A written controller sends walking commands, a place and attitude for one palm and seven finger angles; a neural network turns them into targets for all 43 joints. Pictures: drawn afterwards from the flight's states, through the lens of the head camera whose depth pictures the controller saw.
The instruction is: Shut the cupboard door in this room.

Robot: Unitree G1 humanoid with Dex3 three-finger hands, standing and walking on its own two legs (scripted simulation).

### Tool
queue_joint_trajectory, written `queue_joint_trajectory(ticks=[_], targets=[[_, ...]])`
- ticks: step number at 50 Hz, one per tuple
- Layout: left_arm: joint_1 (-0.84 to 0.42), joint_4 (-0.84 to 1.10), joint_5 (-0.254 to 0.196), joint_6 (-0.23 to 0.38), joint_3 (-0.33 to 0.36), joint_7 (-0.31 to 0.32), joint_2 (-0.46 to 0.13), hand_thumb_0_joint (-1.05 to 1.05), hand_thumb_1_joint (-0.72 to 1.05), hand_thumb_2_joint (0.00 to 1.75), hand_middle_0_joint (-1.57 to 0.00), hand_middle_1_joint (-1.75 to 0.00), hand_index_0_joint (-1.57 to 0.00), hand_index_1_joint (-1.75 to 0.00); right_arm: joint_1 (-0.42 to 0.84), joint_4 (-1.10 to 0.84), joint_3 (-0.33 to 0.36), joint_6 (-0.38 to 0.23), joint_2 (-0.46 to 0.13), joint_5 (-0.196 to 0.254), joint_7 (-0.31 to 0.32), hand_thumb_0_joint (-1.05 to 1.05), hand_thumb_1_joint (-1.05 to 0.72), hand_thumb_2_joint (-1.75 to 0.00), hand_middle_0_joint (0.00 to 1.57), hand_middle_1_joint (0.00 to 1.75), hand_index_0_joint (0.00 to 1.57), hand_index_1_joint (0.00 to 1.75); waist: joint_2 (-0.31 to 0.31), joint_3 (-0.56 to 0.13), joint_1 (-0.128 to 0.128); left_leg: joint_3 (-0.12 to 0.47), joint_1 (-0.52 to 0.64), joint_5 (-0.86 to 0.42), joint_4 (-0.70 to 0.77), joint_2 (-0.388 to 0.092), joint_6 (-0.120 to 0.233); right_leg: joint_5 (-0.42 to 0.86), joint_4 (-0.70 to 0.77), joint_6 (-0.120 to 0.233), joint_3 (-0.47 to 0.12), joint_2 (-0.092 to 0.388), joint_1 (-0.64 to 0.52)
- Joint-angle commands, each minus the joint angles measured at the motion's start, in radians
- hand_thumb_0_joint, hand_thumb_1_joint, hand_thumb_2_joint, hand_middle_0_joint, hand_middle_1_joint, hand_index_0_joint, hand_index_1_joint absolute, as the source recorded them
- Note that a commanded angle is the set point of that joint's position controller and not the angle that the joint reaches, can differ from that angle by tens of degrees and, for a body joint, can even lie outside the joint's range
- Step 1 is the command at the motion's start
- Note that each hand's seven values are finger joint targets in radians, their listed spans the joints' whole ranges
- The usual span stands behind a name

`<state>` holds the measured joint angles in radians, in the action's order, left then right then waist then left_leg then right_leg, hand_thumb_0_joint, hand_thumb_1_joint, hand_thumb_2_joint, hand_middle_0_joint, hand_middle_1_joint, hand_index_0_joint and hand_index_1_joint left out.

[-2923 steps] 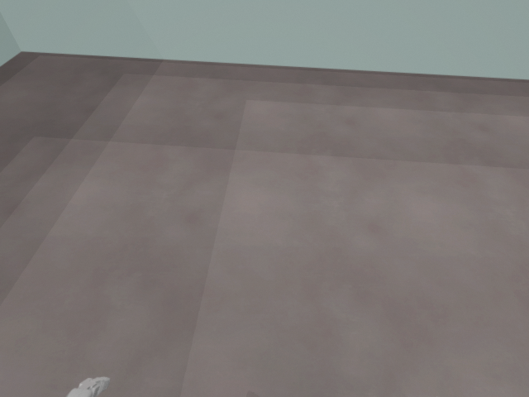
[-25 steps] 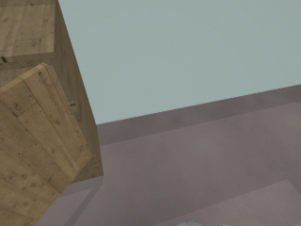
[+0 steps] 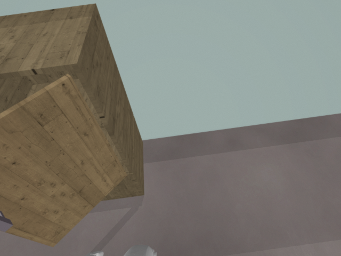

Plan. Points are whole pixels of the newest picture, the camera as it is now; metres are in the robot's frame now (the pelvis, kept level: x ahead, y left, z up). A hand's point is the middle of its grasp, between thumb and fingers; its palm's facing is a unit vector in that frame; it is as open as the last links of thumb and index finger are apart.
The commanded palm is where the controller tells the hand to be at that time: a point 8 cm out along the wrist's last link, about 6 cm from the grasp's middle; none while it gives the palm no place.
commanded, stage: turn or walk to find it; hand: left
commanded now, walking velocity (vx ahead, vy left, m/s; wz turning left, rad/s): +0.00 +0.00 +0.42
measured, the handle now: out of the picture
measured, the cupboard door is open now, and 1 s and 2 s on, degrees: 43 43 43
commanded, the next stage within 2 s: stand and wait in 0.36 s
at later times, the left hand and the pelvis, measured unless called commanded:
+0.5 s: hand out of the picture +0.00 +0.26 -0.17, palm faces +0.27 -0.93 -0.23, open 7.4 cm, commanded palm none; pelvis +0.01 +0.05 +0.00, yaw +12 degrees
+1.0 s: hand out of the picture +0.01 +0.23 -0.16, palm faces +0.40 -0.88 -0.25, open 7.4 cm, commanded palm none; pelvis +0.02 +0.02 +0.00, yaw +23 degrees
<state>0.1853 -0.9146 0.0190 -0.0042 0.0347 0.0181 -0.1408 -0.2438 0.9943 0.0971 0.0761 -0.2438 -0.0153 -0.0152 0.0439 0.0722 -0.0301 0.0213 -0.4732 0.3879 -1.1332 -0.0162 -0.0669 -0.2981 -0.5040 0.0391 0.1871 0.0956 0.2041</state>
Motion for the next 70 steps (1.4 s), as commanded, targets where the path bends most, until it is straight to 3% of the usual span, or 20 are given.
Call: queue_joint_trajectory(ticks=[1, 8, 12, 13, 14, 15, 20, 32, 33, 34, 35, 36, 40, 48, 52, 53, 55, 56, 61, 70], targets=[[0.094, 0.039, 0.003, 0.024, 0.061, 0.013, -0.222, 0.00, 0.90, 0.90, -0.20, -0.30, -0.20, -0.30, 0.069, -0.083, -0.008, -0.022, -0.023, -0.001, -0.002, 0.00, -0.90, -0.90, 0.20, 0.30, 0.20, 0.30, -0.215, -0.047, 0.063, -0.032, -0.050, 0.033, 0.125, -0.018, -0.016, 0.454, 0.166, 0.073, -0.130, 0.250, -0.116], [0.135, 0.012, 0.009, 0.016, 0.075, 0.010, -0.260, 0.00, 0.90, 0.90, -0.20, -0.30, -0.20, -0.30, 0.135, -0.110, -0.026, -0.039, -0.009, 0.007, -0.003, 0.00, -0.90, -0.90, 0.20, 0.30, 0.20, 0.30, -0.248, -0.079, 0.089, -0.101, 0.061, 0.061, 0.380, -0.006, 0.008, 0.543, 0.102, 0.087, -0.096, 0.280, -0.144], [0.089, 0.004, -0.004, 0.008, 0.077, 0.006, -0.262, 0.00, 0.90, 0.90, -0.20, -0.30, -0.20, -0.30, 0.037, -0.089, -0.020, -0.057, -0.049, 0.003, -0.002, 0.00, -0.90, -0.90, 0.20, 0.30, 0.20, 0.30, -0.152, -0.148, 0.014, -0.110, 0.344, -0.211, 0.716, -0.015, 0.040, 0.413, -0.089, -0.007, -0.011, 0.245, -0.024], [0.101, 0.026, -0.011, 0.002, 0.070, 0.001, -0.221, 0.00, 0.90, 0.90, -0.20, -0.30, -0.20, -0.30, -0.009, -0.089, 0.002, -0.067, -0.144, -0.004, 0.004, 0.00, -0.90, -0.90, 0.20, 0.30, 0.20, 0.30, 0.065, -0.192, -0.016, 0.116, 0.503, -0.385, 0.776, -0.183, 0.118, 0.179, -0.283, -0.072, 0.033, 0.145, 0.161], [0.060, 0.060, -0.013, -0.001, 0.043, -0.004, -0.154, 0.00, 0.90, 0.90, -0.20, -0.30, -0.20, -0.30, -0.060, -0.083, 0.023, -0.066, -0.230, -0.002, 0.014, 0.00, -0.90, -0.90, 0.20, 0.30, 0.20, 0.30, 0.287, -0.192, -0.042, 0.377, 0.545, -0.776, 0.807, -0.401, 0.255, -0.361, -0.485, -0.125, -0.001, 0.025, 0.357], [0.025, 0.062, -0.007, -0.012, 0.042, 0.004, -0.180, 0.00, 0.90, 0.90, -0.20, -0.30, -0.20, -0.30, -0.058, -0.072, 0.018, -0.056, -0.229, 0.002, 0.018, 0.00, -0.90, -0.90, 0.20, 0.30, 0.20, 0.30, 0.182, -0.184, -0.038, 0.299, 0.508, -0.776, 0.779, -0.425, 0.308, -0.380, -0.566, -0.108, -0.091, 0.046, 0.356], [0.050, -0.009, -0.005, -0.023, 0.047, -0.010, -0.169, 0.00, 0.90, 0.90, -0.20, -0.30, -0.20, -0.30, 0.078, -0.094, -0.018, -0.072, -0.119, -0.003, 0.041, 0.00, -0.90, -0.90, 0.20, 0.30, 0.20, 0.30, 0.109, -0.075, 0.031, 0.124, 0.368, -0.636, 0.800, -0.227, 0.225, -0.130, -0.617, -0.118, -0.145, 0.019, 0.332], [0.063, -0.024, -0.013, 0.003, 0.027, 0.001, -0.140, 0.00, 0.90, 0.90, -0.20, -0.30, -0.20, -0.30, 0.033, -0.052, -0.014, -0.070, -0.095, -0.003, 0.035, 0.00, -0.90, -0.90, 0.20, 0.30, 0.20, 0.30, 0.100, -0.079, 0.042, 0.166, 0.280, -0.597, 0.711, -0.189, 0.192, 0.019, -0.032, -0.107, -0.097, -0.046, 0.024], [0.099, -0.033, -0.013, 0.011, 0.031, 0.003, -0.153, 0.00, 0.90, 0.90, -0.20, -0.30, -0.20, -0.30, 0.047, -0.055, -0.017, -0.070, -0.087, 0.002, 0.033, 0.00, -0.90, -0.90, 0.20, 0.30, 0.20, 0.30, 0.060, -0.097, 0.068, 0.151, 0.230, -0.503, 0.653, -0.152, 0.152, 0.140, 0.094, -0.102, -0.114, -0.021, -0.069], [0.128, -0.041, -0.002, 0.022, 0.043, 0.010, -0.213, 0.00, 0.90, 0.90, -0.20, -0.30, -0.20, -0.30, 0.032, -0.061, -0.021, -0.071, -0.040, 0.012, 0.027, 0.00, -0.90, -0.90, 0.20, 0.30, 0.20, 0.30, -0.106, -0.131, 0.070, 0.065, 0.105, -0.277, 0.513, -0.063, 0.090, 0.278, 0.154, -0.061, -0.264, 0.137, -0.196], [0.157, -0.041, 0.005, 0.026, 0.058, 0.012, -0.288, 0.00, 0.90, 0.90, -0.20, -0.30, -0.20, -0.30, 0.054, -0.097, -0.027, -0.066, 0.003, 0.013, 0.024, 0.00, -0.90, -0.90, 0.20, 0.30, 0.20, 0.30, -0.318, -0.109, 0.081, -0.031, -0.017, 0.151, 0.319, 0.059, 0.040, 0.491, 0.184, 0.059, -0.451, 0.344, -0.210], [0.170, -0.031, 0.000, 0.021, 0.057, 0.012, -0.292, 0.00, 0.90, 0.90, -0.20, -0.30, -0.20, -0.30, 0.069, -0.103, -0.015, -0.050, -0.037, 0.010, 0.028, 0.00, -0.90, -0.90, 0.20, 0.30, 0.20, 0.30, -0.240, -0.109, 0.097, 0.032, 0.016, 0.243, 0.137, 0.040, 0.050, 0.500, 0.191, 0.135, -0.439, 0.395, -0.101], [0.017, 0.020, -0.002, 0.017, 0.056, 0.018, -0.206, 0.00, 0.90, 0.90, -0.20, -0.30, -0.20, -0.30, 0.021, -0.049, -0.004, -0.028, -0.038, 0.001, 0.010, 0.00, -0.90, -0.90, 0.20, 0.30, 0.20, 0.30, -0.198, -0.038, 0.029, 0.031, -0.038, 0.062, -0.075, -0.009, 0.025, 0.362, 0.188, 0.081, -0.216, 0.256, -0.026], [0.092, 0.014, 0.010, 0.011, 0.077, 0.014, -0.246, 0.00, 0.90, 0.90, -0.20, -0.30, -0.20, -0.30, 0.093, -0.084, -0.023, -0.038, 0.010, 0.004, -0.002, 0.00, -0.90, -0.90, 0.20, 0.30, 0.20, 0.30, -0.243, -0.048, 0.082, -0.091, 0.040, 0.081, 0.316, -0.007, 0.010, 0.448, 0.126, 0.085, -0.102, 0.263, -0.104], [0.064, 0.018, 0.002, 0.002, 0.085, 0.009, -0.261, 0.00, 0.90, 0.90, -0.20, -0.30, -0.20, -0.30, 0.016, -0.075, -0.019, -0.051, -0.009, 0.003, -0.002, 0.00, -0.90, -0.90, 0.20, 0.30, 0.20, 0.30, -0.199, -0.106, 0.038, -0.128, 0.214, -0.100, 0.575, 0.004, 0.024, 0.392, -0.009, 0.022, -0.035, 0.253, -0.068], [0.058, 0.024, -0.007, -0.004, 0.083, 0.007, -0.251, 0.00, 0.90, 0.90, -0.20, -0.30, -0.20, -0.30, -0.025, -0.070, -0.012, -0.058, -0.041, 0.001, -0.003, 0.00, -0.90, -0.90, 0.20, 0.30, 0.20, 0.30, -0.117, -0.128, 0.006, -0.103, 0.335, -0.217, 0.688, -0.012, 0.037, 0.318, -0.113, -0.019, -0.007, 0.234, 0.021], [0.005, 0.087, -0.014, -0.014, 0.048, -0.003, -0.137, 0.00, 0.90, 0.90, -0.20, -0.30, -0.20, -0.30, -0.127, -0.070, 0.032, -0.067, -0.223, -0.004, 0.013, 0.00, -0.90, -0.90, 0.20, 0.30, 0.20, 0.30, 0.304, -0.158, -0.050, 0.427, 0.458, -0.694, 0.829, -0.391, 0.261, -0.391, -0.512, -0.126, -0.021, 0.008, 0.364], [-0.031, 0.091, -0.008, -0.019, 0.049, 0.002, -0.164, 0.00, 0.90, 0.90, -0.20, -0.30, -0.20, -0.30, -0.121, -0.057, 0.029, -0.061, -0.221, -0.004, 0.018, 0.00, -0.90, -0.90, 0.20, 0.30, 0.20, 0.30, 0.189, -0.156, -0.047, 0.374, 0.439, -0.626, 0.806, -0.414, 0.310, -0.376, -0.597, -0.100, -0.111, 0.037, 0.369], [-0.025, 0.043, -0.009, -0.021, 0.056, -0.012, -0.160, 0.00, 0.90, 0.90, -0.20, -0.30, -0.20, -0.30, 0.023, -0.094, -0.005, -0.074, -0.127, -0.008, 0.037, 0.00, -0.90, -0.90, 0.20, 0.30, 0.20, 0.30, 0.118, -0.075, 0.019, 0.193, 0.342, -0.587, 0.795, -0.217, 0.223, -0.133, -0.610, -0.115, -0.152, 0.015, 0.352], [-0.040, 0.078, -0.016, -0.018, 0.044, -0.005, -0.151, 0.00, 0.90, 0.90, -0.20, -0.30, -0.20, -0.30, 0.033, -0.116, 0.009, -0.058, -0.155, -0.011, 0.028, 0.00, -0.90, -0.90, 0.20, 0.30, 0.20, 0.30, 0.146, -0.103, 0.012, 0.266, 0.314, -0.592, 0.742, -0.197, 0.232, -0.140, -0.268, -0.125, -0.127, -0.052, 0.192]])
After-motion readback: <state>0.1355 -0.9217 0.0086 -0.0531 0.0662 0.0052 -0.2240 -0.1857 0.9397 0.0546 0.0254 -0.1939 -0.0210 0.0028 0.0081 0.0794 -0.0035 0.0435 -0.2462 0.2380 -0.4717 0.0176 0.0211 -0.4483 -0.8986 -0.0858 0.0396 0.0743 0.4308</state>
